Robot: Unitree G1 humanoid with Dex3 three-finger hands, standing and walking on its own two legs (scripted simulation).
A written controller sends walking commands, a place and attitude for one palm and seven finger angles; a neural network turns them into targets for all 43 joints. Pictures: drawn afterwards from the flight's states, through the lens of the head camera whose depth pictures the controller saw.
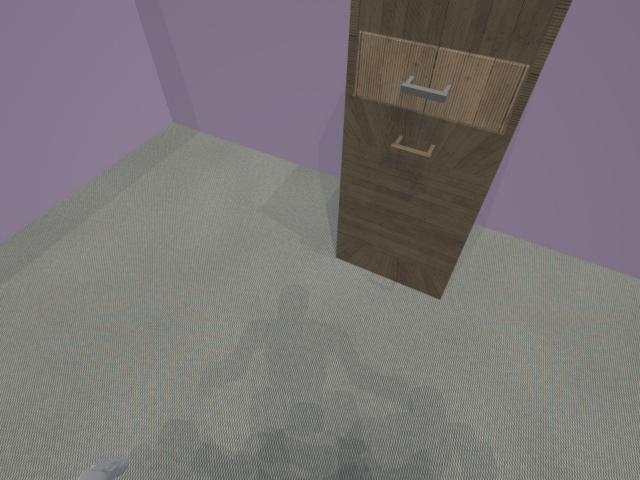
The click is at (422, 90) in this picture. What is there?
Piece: drawer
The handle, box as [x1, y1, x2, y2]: [400, 76, 451, 102]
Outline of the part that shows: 401,85 401,92 444,102 451,85 447,85 442,92 413,85 411,83 413,80 412,76 410,76 406,82 403,82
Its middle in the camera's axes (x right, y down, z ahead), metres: +0.25 -0.35 +0.91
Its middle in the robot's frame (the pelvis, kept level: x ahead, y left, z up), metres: +0.93 -0.20 +0.03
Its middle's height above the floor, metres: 0.80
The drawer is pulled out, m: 0.00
